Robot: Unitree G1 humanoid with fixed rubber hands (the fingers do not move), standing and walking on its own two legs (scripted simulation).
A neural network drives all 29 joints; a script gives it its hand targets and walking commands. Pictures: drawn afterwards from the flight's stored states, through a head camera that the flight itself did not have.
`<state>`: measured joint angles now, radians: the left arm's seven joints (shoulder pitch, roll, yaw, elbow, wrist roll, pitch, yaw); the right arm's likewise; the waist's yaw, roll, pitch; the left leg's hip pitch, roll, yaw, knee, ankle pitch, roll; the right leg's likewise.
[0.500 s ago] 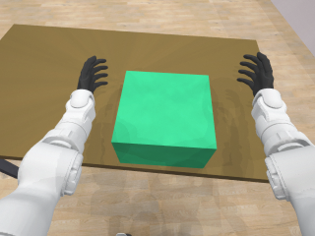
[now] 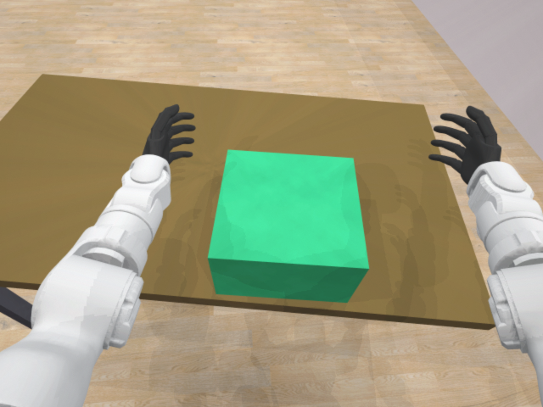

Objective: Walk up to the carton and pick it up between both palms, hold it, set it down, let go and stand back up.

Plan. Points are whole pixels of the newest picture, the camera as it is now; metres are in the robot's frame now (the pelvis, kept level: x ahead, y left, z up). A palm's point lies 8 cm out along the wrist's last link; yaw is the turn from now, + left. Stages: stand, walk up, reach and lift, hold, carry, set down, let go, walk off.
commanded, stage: set down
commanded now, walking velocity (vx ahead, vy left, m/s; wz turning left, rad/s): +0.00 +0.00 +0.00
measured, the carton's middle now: (286, 224) +0.45 +0.01 -0.04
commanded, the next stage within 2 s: none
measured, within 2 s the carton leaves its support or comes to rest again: neither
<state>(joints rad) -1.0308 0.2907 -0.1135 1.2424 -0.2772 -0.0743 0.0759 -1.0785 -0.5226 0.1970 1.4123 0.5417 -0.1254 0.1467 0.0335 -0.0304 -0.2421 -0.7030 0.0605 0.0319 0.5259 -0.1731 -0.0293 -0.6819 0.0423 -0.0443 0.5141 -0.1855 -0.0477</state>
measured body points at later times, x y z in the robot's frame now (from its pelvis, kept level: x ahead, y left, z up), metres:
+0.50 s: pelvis +0.01 +0.00 +0.01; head +0.04 +0.01 +0.46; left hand +0.40 +0.21 +0.07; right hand +0.41 -0.25 +0.08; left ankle +0.03 +0.14 -0.73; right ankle +0.02 -0.09 -0.73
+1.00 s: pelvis +0.03 +0.00 +0.02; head +0.03 +0.01 +0.47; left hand +0.32 +0.21 +0.02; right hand +0.33 -0.25 +0.03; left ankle +0.03 +0.14 -0.73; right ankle +0.02 -0.09 -0.73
